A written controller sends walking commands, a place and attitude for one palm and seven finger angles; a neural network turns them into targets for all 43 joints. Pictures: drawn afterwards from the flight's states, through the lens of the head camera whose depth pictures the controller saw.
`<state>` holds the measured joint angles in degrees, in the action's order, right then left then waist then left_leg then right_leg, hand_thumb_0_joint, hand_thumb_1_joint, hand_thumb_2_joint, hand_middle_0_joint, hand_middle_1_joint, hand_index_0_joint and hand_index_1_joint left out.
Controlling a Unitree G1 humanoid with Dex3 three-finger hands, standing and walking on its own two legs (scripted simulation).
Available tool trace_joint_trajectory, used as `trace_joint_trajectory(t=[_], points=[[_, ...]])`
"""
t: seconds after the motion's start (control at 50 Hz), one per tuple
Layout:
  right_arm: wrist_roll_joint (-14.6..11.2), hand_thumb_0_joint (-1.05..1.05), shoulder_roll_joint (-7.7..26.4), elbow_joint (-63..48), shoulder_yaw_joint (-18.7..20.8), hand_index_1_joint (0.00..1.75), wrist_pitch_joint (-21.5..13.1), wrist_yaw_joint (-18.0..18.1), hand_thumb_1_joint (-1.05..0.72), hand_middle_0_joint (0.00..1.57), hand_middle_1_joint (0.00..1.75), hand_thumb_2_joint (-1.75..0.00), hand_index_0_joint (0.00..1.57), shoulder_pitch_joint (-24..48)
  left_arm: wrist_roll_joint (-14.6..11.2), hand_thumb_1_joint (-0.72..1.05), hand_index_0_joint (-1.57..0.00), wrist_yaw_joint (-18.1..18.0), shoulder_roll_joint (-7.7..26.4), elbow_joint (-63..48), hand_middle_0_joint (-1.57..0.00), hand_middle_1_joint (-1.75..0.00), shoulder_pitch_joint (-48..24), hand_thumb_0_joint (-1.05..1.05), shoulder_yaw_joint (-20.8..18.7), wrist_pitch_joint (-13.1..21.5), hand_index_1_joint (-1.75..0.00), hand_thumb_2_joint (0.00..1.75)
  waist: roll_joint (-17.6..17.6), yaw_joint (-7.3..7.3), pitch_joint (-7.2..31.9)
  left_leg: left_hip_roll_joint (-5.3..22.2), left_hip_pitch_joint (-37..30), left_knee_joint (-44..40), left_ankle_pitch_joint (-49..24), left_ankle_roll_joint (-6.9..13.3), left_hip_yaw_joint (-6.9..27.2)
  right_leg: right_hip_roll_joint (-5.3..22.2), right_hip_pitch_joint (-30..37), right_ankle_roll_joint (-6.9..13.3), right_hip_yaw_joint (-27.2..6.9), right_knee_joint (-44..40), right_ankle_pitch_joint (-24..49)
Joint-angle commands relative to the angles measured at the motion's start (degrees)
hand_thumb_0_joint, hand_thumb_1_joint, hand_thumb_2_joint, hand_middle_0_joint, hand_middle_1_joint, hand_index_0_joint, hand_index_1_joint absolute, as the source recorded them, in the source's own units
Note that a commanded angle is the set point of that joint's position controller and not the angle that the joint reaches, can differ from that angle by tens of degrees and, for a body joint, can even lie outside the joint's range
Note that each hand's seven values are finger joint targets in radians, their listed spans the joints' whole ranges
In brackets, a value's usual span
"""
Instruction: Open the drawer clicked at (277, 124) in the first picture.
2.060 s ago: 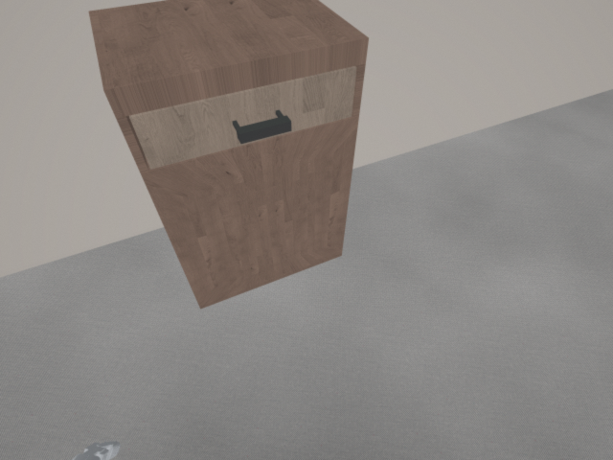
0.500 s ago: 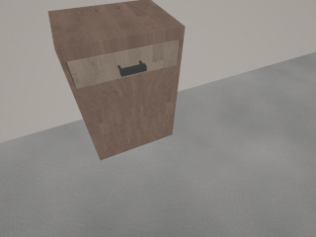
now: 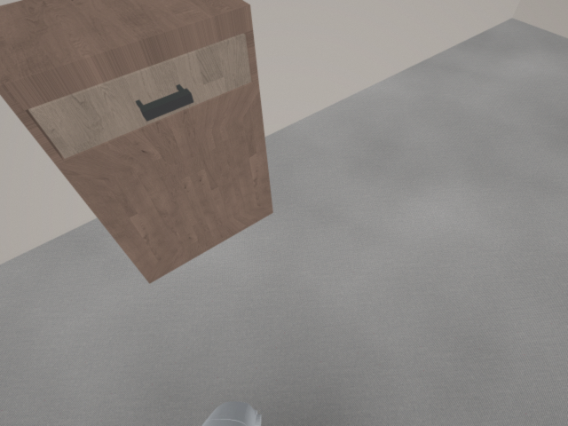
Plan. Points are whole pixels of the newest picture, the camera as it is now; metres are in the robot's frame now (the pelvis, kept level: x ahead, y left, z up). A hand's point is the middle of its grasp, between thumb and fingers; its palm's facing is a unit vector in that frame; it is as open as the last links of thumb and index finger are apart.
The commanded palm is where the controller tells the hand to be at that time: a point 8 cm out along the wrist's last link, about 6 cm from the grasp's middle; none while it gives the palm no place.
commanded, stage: walk to a spot facing it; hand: left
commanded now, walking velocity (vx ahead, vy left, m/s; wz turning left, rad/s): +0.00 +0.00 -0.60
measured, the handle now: (163, 100) +0.81 +0.39 -0.03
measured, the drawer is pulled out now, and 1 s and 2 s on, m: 0.00 0.00 0.00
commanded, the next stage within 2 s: turn to face it in 1.78 s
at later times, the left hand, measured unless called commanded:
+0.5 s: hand out of the picture +0.11 +0.27 -0.16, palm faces -0.20 -0.95 -0.24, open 7.3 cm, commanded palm none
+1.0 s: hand (227, 411) +0.16 +0.12 -0.15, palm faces -0.56 -0.80 -0.22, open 7.3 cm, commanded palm none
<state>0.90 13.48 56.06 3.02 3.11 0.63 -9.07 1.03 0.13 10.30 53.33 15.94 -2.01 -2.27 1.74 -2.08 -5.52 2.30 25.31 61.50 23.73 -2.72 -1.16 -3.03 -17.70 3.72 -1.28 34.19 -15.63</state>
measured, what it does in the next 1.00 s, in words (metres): steps on the spot, turning right: left foot, then right foot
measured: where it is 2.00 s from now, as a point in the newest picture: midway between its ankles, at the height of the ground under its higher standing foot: (398, 385)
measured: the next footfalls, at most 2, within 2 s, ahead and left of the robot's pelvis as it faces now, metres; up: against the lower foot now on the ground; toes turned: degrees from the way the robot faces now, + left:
left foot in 0.34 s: +0.03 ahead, +0.16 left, +0.00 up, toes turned -13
right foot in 0.78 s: -0.06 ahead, -0.09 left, +0.00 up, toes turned -35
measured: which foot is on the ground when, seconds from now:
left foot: up 0.00-0.32, down 0.34-0.78, up 0.80-1.00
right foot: down 0.00-0.34, up 0.36-0.76, down 0.78-1.00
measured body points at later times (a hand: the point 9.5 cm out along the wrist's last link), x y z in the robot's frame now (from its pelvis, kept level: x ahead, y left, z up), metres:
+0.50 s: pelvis -0.03 +0.06 +0.01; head +0.00 +0.09 +0.46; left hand +0.12 +0.32 -0.14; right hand -0.01 -0.20 -0.11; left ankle -0.01 +0.17 -0.73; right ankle -0.05 -0.07 -0.64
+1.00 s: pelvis +0.01 -0.01 +0.01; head +0.02 -0.03 +0.46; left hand +0.19 +0.16 -0.13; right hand -0.12 -0.25 -0.14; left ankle +0.13 +0.09 -0.66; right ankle -0.09 -0.07 -0.73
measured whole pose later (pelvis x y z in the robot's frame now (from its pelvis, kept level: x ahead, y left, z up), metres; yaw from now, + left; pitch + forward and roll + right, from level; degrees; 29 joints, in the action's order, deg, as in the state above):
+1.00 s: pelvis +0.01 -0.01 +0.01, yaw -36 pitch +0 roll +0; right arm 1.9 15.5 55.2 3.8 0.8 -1.3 -15.8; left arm 1.1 1.1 10.6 54.6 16.8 -2.4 1.5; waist 1.4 1.2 -1.8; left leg 7.8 30.8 58.1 16.5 -4.8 -4.5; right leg -0.9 -6.0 1.7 -0.5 23.4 -17.3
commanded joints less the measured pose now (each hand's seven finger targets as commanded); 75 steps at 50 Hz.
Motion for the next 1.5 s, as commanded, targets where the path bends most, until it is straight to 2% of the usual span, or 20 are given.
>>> trace_joint_trajectory(t=[0.0, 0.26, 0.28, 0.32, 0.34, 0.42, 0.54, 0.62, 0.72, 0.74, 0.76, 0.78, 0.9, 1.1, 1.14, 1.16, 1.2, 1.22, 1.32, 1.48], points=[[-0.02, 0.0, 4.98, -5.83, 1.64, 0.3, -1.87, 0.86, -0.9, 0.2, 0.3, -0.9, 0.2, 2.26, -0.04, 0.9, -0.2, -1.07, 12.79, -3.97, -0.2, -0.3, 1.96, 0.0, -3.75, 1.74, -0.3, 0.9, -8.39, 0.2, 8.59, 0.91, 5.05, 0.37, -2.31, -0.87, 2.42, 14.2, 8.73, 5.9, -20.87, -15.08, 16.51], [-1.16, 0.0, 4.4, -6.91, 1.34, 0.3, -3.27, 1.89, -0.9, 0.2, 0.3, -0.9, 0.2, -4.28, 0.41, 0.9, -0.2, -0.77, 14.31, -6.04, -0.2, -0.3, -2.56, 0.0, -4.76, -0.01, -0.3, 0.9, -11.35, 2.66, 10.67, -3.18, -14.99, -32.69, -5.23, 1.4, 1.3, 9.39, -0.58, 2.73, -26.83, -12.69, 12.72], [-1.14, 0.0, 5.68, -6.19, 1.63, 0.3, -3.79, 2.2, -0.9, 0.2, 0.3, -0.9, 0.2, -7.33, 0.18, 0.9, -0.2, -0.57, 13.13, -6.72, -0.2, -0.3, -4.06, 0.0, -4.52, -0.13, -0.3, 0.9, -9.1, 4.34, 11.11, -0.74, -22.74, -38.75, -7.22, 2.46, 2.86, 6.22, -6.66, 0.08, -23.7, -9.64, 6.83], [-0.31, 0.0, 14.12, -8.62, 2.86, 0.3, -3.9, 2.12, -0.9, 0.2, 0.3, -0.9, 0.2, -5.43, 0.07, 0.9, -0.2, 0.41, 8.78, -8.83, -0.2, -0.3, -3.44, 0.0, -3.95, -0.12, -0.3, 0.9, 14.37, 3.29, 7.43, 23.38, -22.38, -50.72, -3.18, 9.99, 25.62, -3.5, -20.78, -5.8, -5.58, 15.92, -14.89], [0.11, 0.0, 13.16, -9.62, 2.36, 0.3, -4.02, 2.13, -0.9, 0.2, 0.3, -0.9, 0.2, -2.6, 0.88, 0.9, -0.2, 0.67, 11.19, -8.55, -0.2, -0.3, -4.34, 0.0, -4.9, -0.23, -0.3, 0.9, 10.5, 2.98, 5.13, 25.37, -14.05, -50.58, -6.54, 13.18, 26.24, 0.35, -18.94, -6.92, -5.27, 26.31, -14.39], [0.25, 0.0, 7.5, -10.24, 0.64, 0.3, -4.67, 2.09, -0.9, 0.2, 0.3, -0.9, 0.2, 1.74, 0.79, 0.9, -0.2, 2.15, 9.35, -5.28, -0.2, -0.3, -1.4, 0.0, -4.6, -0.87, -0.3, 0.9, 6.31, -0.34, 3.33, 12.4, -13.81, -45.17, -22.59, 9.72, 5.64, 2.33, -17.44, -8.28, -1.11, 36.6, -4.69], [0.38, 0.0, 8.94, -6.84, 1.5, 0.3, -4.5, 1.89, -0.9, 0.2, 0.3, -0.9, 0.2, -8.26, 0.23, 0.9, -0.2, 2.23, 7.91, -7.27, -0.2, -0.3, -9.01, 0.0, -3.57, -1.32, -0.3, 0.9, 6.14, 3.79, 3.05, 15.79, -21.43, -43.65, -30.85, 11.65, 3.69, 5.33, -16.59, -8.93, 1.41, 25.55, -6.94], [0.85, 0.0, 10.48, -5.38, 2.25, 0.3, -4.56, 1.19, -0.9, 0.2, 0.3, -0.9, 0.2, -10.21, 0.49, 0.9, -0.2, 3.2, 7.26, -8.21, -0.2, -0.3, -12.31, 0.0, -3.11, -0.93, -0.3, 0.9, 7.85, 5.48, 3.25, 18.15, -19.3, -46.74, -8.58, 11.0, 2.16, 6.11, -10.73, -7.48, 5.04, 13.56, -9.54], [0.88, 0.0, 11.02, -3.8, 2.37, 0.3, -4.64, 0.47, -0.9, 0.2, 0.3, -0.9, 0.2, -10.03, 0.64, 0.9, -0.2, 3.28, 7.3, -6.52, -0.2, -0.3, -7.17, 0.0, -3.29, 0.85, -0.3, 0.9, 4.41, 2.37, 5.47, 17.48, -12.24, -35.96, -2.97, 6.51, -3.76, 2.89, 7.31, -4.4, 8.92, -5.64, -5.15], [0.49, 0.0, 9.49, -4.3, 1.78, 0.3, -4.56, 0.09, -0.9, 0.2, 0.3, -0.9, 0.2, -9.49, 0.72, 0.9, -0.2, 2.66, 10.48, -4.25, -0.2, -0.3, -0.28, 0.0, -4.05, 1.64, -0.3, 0.9, -2.42, -1.01, 8.7, 14.48, -3.7, -24.06, -1.42, 2.97, -9.06, 6.37, 21.13, -2.06, 4.28, -11.93, -4.69], [-0.15, 0.0, 4.73, -7.61, 0.4, 0.3, -4.39, -0.57, -0.9, 0.2, 0.3, -0.9, 0.2, -6.31, 0.83, 0.9, -0.2, 1.5, 18.76, -2.0, -0.2, -0.3, 7.36, 0.0, -5.74, 2.47, -0.3, 0.9, -22.45, -4.91, 10.34, 5.92, 15.4, -4.57, 13.72, -0.82, -13.84, 22.59, 32.56, 4.95, -20.7, -19.19, -10.74], [0.54, 0.0, 7.16, -11.02, 0.46, 0.3, -4.41, -0.5, -0.9, 0.2, 0.3, -0.9, 0.2, 1.05, -0.6, 0.9, -0.2, 0.37, 20.79, -1.14, -0.2, -0.3, 12.24, 0.0, -6.21, 2.35, -0.3, 0.9, -19.63, -7.67, 8.99, 4.79, 21.68, 3.26, 13.08, -0.43, -4.63, 27.68, 28.72, 9.11, -32.01, -22.06, -7.08], [0.94, 0.0, 5.24, -6.49, 1.43, 0.3, -4.17, -1.61, -0.9, 0.2, 0.3, -0.9, 0.2, -3.17, 0.08, 0.9, -0.2, 0.07, 12.35, -2.45, -0.2, -0.3, 1.02, 0.0, -3.4, 4.87, -0.3, 0.9, -9.6, 1.64, 0.93, 6.56, 12.45, -1.57, -7.09, -2.15, -2.87, 15.76, 11.41, 5.58, -11.51, -22.04, 3.71], [0.03, 0.0, 3.34, -9.58, 1.1, 0.3, -5.96, -2.29, -0.9, 0.2, 0.3, -0.9, 0.2, 3.83, 0.54, 0.9, -0.2, -0.58, 12.42, 1.22, -0.2, -0.3, 4.31, 0.0, -3.46, 5.62, -0.3, 0.9, -10.57, 0.84, -1.1, 2.98, 1.38, -20.89, -10.65, -0.09, -3.8, 14.95, 8.28, 5.09, -13.02, -19.23, 10.71], [0.21, 0.0, 4.43, -7.08, 1.59, 0.3, -6.6, -1.46, -0.9, 0.2, 0.3, -0.9, 0.2, -3.96, 0.37, 0.9, -0.2, -0.54, 12.68, 1.32, -0.2, -0.3, 2.41, 0.0, -3.91, 5.54, -0.3, 0.9, -8.7, 5.1, 1.61, 0.5, -11.65, -28.56, -12.24, 0.61, -5.3, 12.23, 5.32, 3.57, -11.07, -11.25, 15.86], [0.42, 0.0, 7.07, -4.16, 2.22, 0.3, -6.96, -0.5, -0.9, 0.2, 0.3, -0.9, 0.2, -12.85, 0.11, 0.9, -0.2, -0.33, 11.57, 1.28, -0.2, -0.3, 1.77, 0.0, -4.04, 5.56, -0.3, 0.9, -4.88, 8.63, 6.12, 0.83, -23.31, -31.75, -12.28, 1.31, -4.43, 8.9, 2.62, 2.08, -9.22, 0.6, 20.14], [1.28, 0.0, 16.53, -1.34, 3.63, 0.3, -7.18, 0.44, -0.9, 0.2, 0.3, -0.9, 0.2, -24.42, -0.74, 0.9, -0.2, 0.74, 5.0, -0.68, -0.2, -0.3, 6.12, 0.0, -3.15, 5.18, -0.3, 0.9, 19.9, 9.56, 15.22, 26.33, -36.73, -46.07, -0.13, 8.94, 30.03, -2.16, -15.67, -2.12, -0.04, 35.14, -17.12], [0.81, 0.0, 14.89, -2.4, 3.04, 0.3, -6.67, 0.63, -0.9, 0.2, 0.3, -0.9, 0.2, -19.45, -0.39, 0.9, -0.2, 0.59, 6.34, -0.94, -0.2, -0.3, 4.73, 0.0, -3.15, 4.94, -0.3, 0.9, 14.92, 8.27, 13.5, 28.97, -30.38, -49.21, 11.38, 10.98, 32.63, 2.04, -17.9, -1.37, -2.99, 42.44, -15.84], [0.54, 0.0, 3.17, -2.69, 0.7, 0.3, -8.34, 0.93, -0.9, 0.2, 0.3, -0.9, 0.2, -7.89, 0.89, 0.9, -0.2, 2.52, 3.06, 1.16, -0.2, -0.3, 3.58, 0.0, -3.45, 2.61, -0.3, 0.9, 5.94, 1.18, 1.89, 17.68, -10.72, -51.38, -1.02, 6.71, 4.86, 8.54, -14.96, -2.92, 0.73, 39.38, 0.57], [0.25, 0.0, 3.46, 0.76, 1.37, 0.3, -8.88, 0.87, -0.9, 0.2, 0.3, -0.9, 0.2, -14.33, 1.23, 0.9, -0.2, 3.15, 1.76, -3.02, -0.2, -0.3, -7.34, 0.0, -3.34, 1.48, -0.3, 0.9, 2.2, 3.13, 0.16, 18.16, -22.39, -51.78, -15.31, 9.46, -6.08, 11.01, -24.19, -5.57, 3.78, 22.58, 7.61]])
